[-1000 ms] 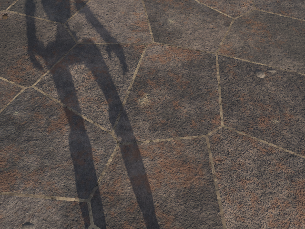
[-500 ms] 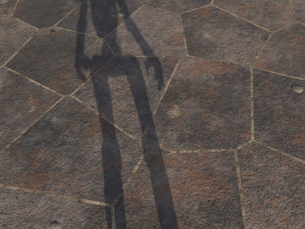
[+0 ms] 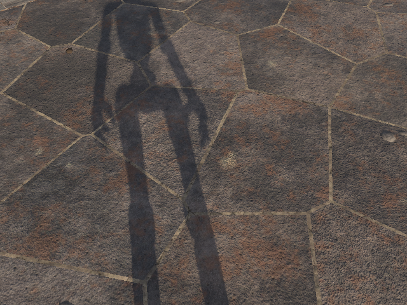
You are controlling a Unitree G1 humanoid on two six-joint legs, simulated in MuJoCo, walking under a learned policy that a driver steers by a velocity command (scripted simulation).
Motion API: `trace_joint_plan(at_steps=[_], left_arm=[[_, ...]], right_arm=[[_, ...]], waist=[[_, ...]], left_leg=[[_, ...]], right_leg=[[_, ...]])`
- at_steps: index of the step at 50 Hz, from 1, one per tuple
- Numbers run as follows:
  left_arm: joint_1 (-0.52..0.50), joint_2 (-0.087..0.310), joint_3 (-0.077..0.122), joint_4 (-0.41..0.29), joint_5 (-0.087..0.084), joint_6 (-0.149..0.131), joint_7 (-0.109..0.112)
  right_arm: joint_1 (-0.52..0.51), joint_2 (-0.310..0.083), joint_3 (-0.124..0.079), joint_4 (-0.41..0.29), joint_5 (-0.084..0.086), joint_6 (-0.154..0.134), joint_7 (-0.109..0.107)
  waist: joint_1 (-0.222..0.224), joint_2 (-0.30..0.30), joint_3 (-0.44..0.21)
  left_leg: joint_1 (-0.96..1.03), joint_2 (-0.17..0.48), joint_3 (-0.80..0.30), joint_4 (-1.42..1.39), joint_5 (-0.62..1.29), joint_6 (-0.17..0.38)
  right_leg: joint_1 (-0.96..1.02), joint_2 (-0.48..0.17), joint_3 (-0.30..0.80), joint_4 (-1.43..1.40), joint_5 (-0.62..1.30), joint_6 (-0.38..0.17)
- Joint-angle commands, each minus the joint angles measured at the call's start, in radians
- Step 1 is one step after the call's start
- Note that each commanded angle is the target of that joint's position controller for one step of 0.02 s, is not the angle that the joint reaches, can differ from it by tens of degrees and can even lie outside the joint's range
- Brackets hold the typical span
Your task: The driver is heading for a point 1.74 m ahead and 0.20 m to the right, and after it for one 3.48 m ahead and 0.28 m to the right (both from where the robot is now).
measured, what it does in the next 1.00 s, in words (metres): walks ahead: left foot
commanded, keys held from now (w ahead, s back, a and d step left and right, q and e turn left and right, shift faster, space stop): no key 0.04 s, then w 0.96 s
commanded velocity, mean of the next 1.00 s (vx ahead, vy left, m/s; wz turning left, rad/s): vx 0.36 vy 0.00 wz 0.00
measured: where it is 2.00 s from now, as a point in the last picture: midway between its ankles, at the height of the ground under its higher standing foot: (230, 208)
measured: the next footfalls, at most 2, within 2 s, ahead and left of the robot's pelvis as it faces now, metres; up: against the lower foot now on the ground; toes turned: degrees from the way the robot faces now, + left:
left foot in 0.80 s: +0.45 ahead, +0.02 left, +0.00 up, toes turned +3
right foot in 1.36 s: +0.76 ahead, -0.14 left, +0.00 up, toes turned -4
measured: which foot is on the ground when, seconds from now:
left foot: down 0.00-0.34, up 0.36-0.78, down 0.80-1.00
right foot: down 0.00-0.82, up 0.84-1.00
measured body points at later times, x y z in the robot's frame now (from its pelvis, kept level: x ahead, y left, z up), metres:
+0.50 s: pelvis +0.12 -0.05 +0.00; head +0.12 -0.07 +0.45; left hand +0.07 +0.20 -0.14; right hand +0.15 -0.30 -0.16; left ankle +0.08 +0.08 -0.67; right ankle +0.06 -0.11 -0.75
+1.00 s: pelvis +0.39 -0.02 -0.01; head +0.41 -0.02 +0.44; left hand +0.44 +0.22 -0.15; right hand +0.40 -0.28 -0.15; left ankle +0.41 +0.02 -0.75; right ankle +0.36 -0.16 -0.66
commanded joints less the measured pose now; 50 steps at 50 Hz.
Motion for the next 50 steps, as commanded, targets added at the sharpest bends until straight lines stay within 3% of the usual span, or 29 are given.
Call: trace_joint_plan(at_steps=[1,3,5,7,8,9,11,14,16,17,18,19,20,22,24,27,31,34,37,39,40,41,42,43,44,45,47,50], left_arm=[[0.027,0.09,0.011,-0.006,0.0,-0.007,0.005],[0.039,0.083,0.009,0.007,0.001,-0.006,0.005],[0.038,0.098,0.018,0.004,0.005,0.0,0.003],[-0.004,0.083,0.019,-0.022,0.016,0.002,-0.006],[-0.028,0.05,0.012,-0.04,0.022,-0.004,-0.013],[-0.043,0.034,0.009,-0.055,0.033,-0.014,-0.018],[-0.062,0.065,0.02,-0.08,0.028,-0.037,-0.026],[-0.025,0.059,0.027,-0.094,0.013,-0.065,-0.037],[0.162,0.046,0.038,-0.025,0.004,-0.073,-0.032],[0.279,0.096,0.055,0.004,0.014,-0.08,-0.021],[0.413,0.214,0.083,0.024,0.013,-0.083,-0.015],[0.393,0.187,0.077,0.042,0.009,-0.07,-0.016],[0.278,0.137,0.063,-0.001,0.013,-0.073,-0.021],[0.17,0.102,0.051,-0.043,0.011,-0.091,-0.025],[0.196,0.071,0.038,-0.028,0.009,-0.106,-0.02],[0.289,0.061,0.028,0.011,0.003,-0.113,-0.015],[0.309,0.05,0.015,0.017,0.006,-0.112,-0.009],[0.323,0.064,0.014,0.027,0.008,-0.114,-0.003],[0.288,0.091,0.019,0.027,0.008,-0.119,0.001],[0.251,0.113,0.027,0.019,0.011,-0.112,0.004],[0.231,0.116,0.028,0.012,0.005,-0.108,0.001],[0.255,0.065,0.017,-0.015,0.004,-0.106,-0.005],[0.362,0.003,0.018,-0.012,-0.023,-0.102,-0.019],[0.269,0.08,0.035,-0.032,0.003,-0.096,-0.014],[0.174,0.083,0.04,-0.062,0.009,-0.1,-0.02],[0.143,0.063,0.04,-0.069,0.008,-0.102,-0.022],[0.16,0.023,0.037,-0.066,0.028,-0.077,-0.032],[0.12,0.014,0.039,-0.086,0.031,-0.052,-0.043]], right_arm=[[0.039,-0.097,-0.012,-0.006,0.0,-0.007,-0.004],[0.057,-0.091,-0.01,0.006,-0.001,-0.007,-0.004],[0.075,-0.127,-0.026,0.007,-0.003,0.001,-0.004],[0.122,-0.145,-0.04,0.008,-0.005,0.01,0.001],[0.16,-0.156,-0.047,0.018,-0.005,0.009,0.0],[0.17,-0.162,-0.056,0.023,-0.007,0.005,0.0],[0.166,-0.158,-0.063,0.016,-0.015,-0.011,0.004],[0.119,-0.153,-0.072,0.002,-0.007,-0.032,0.01],[0.066,-0.137,-0.072,-0.021,-0.003,-0.037,0.013],[0.046,-0.096,-0.06,-0.041,-0.008,-0.048,0.018],[0.034,-0.018,-0.039,-0.088,-0.003,-0.06,0.028],[0.01,-0.11,-0.061,-0.1,-0.032,-0.059,0.034],[-0.009,-0.101,-0.062,-0.1,-0.032,-0.061,0.044],[0.009,-0.06,-0.054,-0.084,-0.022,-0.071,0.062],[0.015,-0.068,-0.059,-0.08,-0.03,-0.061,0.069],[-0.057,-0.059,-0.059,-0.11,-0.026,-0.045,0.069],[-0.248,-0.032,-0.043,-0.19,-0.018,-0.039,0.071],[-0.325,-0.023,-0.031,-0.226,-0.008,-0.041,0.068],[-0.25,-0.064,-0.045,-0.222,-0.008,-0.047,0.051],[-0.014,-0.109,-0.071,-0.15,-0.007,-0.059,0.036],[0.131,-0.133,-0.087,-0.106,-0.016,-0.067,0.027],[0.272,-0.221,-0.111,-0.083,-0.04,-0.069,0.018],[0.239,-0.239,-0.119,-0.093,-0.032,-0.056,0.03],[0.116,-0.202,-0.114,-0.109,0.0,-0.054,0.041],[0.029,-0.135,-0.096,-0.126,0.005,-0.061,0.044],[0.002,-0.083,-0.082,-0.119,-0.002,-0.071,0.046],[0.02,-0.038,-0.064,-0.09,-0.007,-0.092,0.037],[0.099,-0.071,-0.065,-0.059,-0.004,-0.112,0.032]], waist=[[-0.003,0.003,0.022],[-0.005,0.007,0.001],[-0.012,0.04,0.025],[-0.042,0.089,0.111],[-0.056,0.139,0.136],[-0.059,0.163,0.16],[-0.052,0.13,0.15],[-0.004,0.124,0.131],[0.08,0.069,0.093],[0.126,-0.067,0.058],[0.15,-0.324,-0.016],[0.104,-0.216,0.048],[0.048,-0.088,0.121],[-0.005,-0.035,0.117],[-0.015,-0.051,0.078],[-0.006,-0.07,0.059],[0.02,-0.08,0.101],[0.031,-0.099,0.112],[-0.025,-0.108,0.057],[-0.123,-0.11,-0.069],[-0.189,-0.089,-0.135],[-0.207,0.036,-0.246],[-0.117,0.222,-0.325],[-0.09,0.062,-0.189],[-0.069,0.024,-0.066],[-0.036,-0.025,0.015],[0.019,-0.007,0.026],[0.033,0.022,0.035]], left_leg=[[-0.092,0.114,-0.094,-0.077,0.086,0.032],[-0.088,0.106,-0.092,-0.085,0.001,0.036],[-0.121,0.09,-0.114,-0.084,-0.297,0.071],[-0.141,0.15,-0.231,-0.144,-0.551,0.131],[-0.113,0.218,-0.326,-0.202,-0.607,0.169],[-0.103,0.291,-0.398,-0.238,-0.592,0.204],[-0.061,0.324,-0.412,-0.252,-0.468,0.227],[-0.111,0.263,-0.281,-0.189,-0.312,0.189],[-0.302,0.173,-0.166,-0.051,-0.235,0.145],[-0.424,0.098,-0.066,0.168,-0.168,0.111],[-0.599,-0.031,0.091,0.499,-0.252,0.063],[-0.653,0.005,0.041,0.682,-0.298,0.075],[-0.673,0.064,0.01,0.751,-0.197,0.088],[-0.615,0.114,0.013,0.732,-0.041,0.075],[-0.594,0.116,0.05,0.715,0.019,0.051],[-0.646,0.104,0.101,0.692,0.051,0.027],[-0.626,0.074,0.161,0.481,0.126,0.011],[-0.52,0.039,0.198,0.301,0.175,0.034],[-0.368,-0.008,0.204,0.233,0.147,0.093],[-0.146,-0.043,0.184,0.184,0.115,0.133],[0.05,0.002,0.141,0.12,0.131,0.156],[0.256,0.246,-0.137,0.107,-0.025,0.204],[0.411,0.458,-0.666,-0.056,-0.11,0.356],[0.281,0.413,-0.602,-0.12,-0.222,0.33],[0.135,0.384,-0.458,-0.153,-0.209,0.305],[0.005,0.343,-0.357,-0.191,-0.091,0.273],[-0.114,0.27,-0.211,-0.213,0.065,0.221],[-0.127,0.236,-0.113,-0.233,0.202,0.213]], right_leg=[[0.03,-0.103,0.102,-0.048,0.059,-0.022],[0.034,-0.092,0.095,-0.045,-0.017,-0.024],[-0.028,-0.038,0.057,0.028,-0.271,-0.043],[-0.193,0.001,0.029,0.134,-0.406,-0.055],[-0.259,0.02,-0.022,0.23,-0.345,-0.048],[-0.299,-0.006,-0.054,0.311,-0.261,-0.045],[-0.359,-0.048,-0.034,0.39,-0.272,-0.05],[-0.216,-0.047,-0.064,0.242,-0.232,-0.061],[0.132,0.02,-0.105,0.071,-0.133,-0.058],[0.297,-0.093,0.069,-0.035,-0.219,-0.072],[0.408,-0.347,0.515,-0.227,-0.52,-0.151],[0.301,-0.414,0.636,-0.25,-0.574,-0.198],[0.214,-0.384,0.553,-0.245,-0.544,-0.193],[0.147,-0.299,0.367,-0.263,-0.297,-0.164],[0.178,-0.245,0.234,-0.251,-0.029,-0.145],[0.231,-0.221,0.124,-0.21,0.322,-0.142],[0.18,-0.186,0.052,-0.221,0.469,-0.138],[0.174,-0.193,0.026,-0.224,0.569,-0.134],[0.235,-0.221,0.003,-0.108,0.883,-0.121],[0.258,-0.22,-0.008,0.162,0.992,-0.11],[0.155,-0.193,-0.026,0.366,0.835,-0.102],[-0.032,-0.122,-0.067,0.687,0.396,-0.097],[-0.356,0.075,-0.029,1.045,-0.341,-0.067],[-0.452,-0.005,0.056,1.066,-0.26,-0.09],[-0.467,-0.046,0.048,1.018,-0.175,-0.093],[-0.428,-0.08,0.044,0.951,-0.135,-0.092],[-0.324,-0.114,0.045,0.855,-0.117,-0.072],[-0.352,-0.127,0.008,0.768,-0.08,-0.044]])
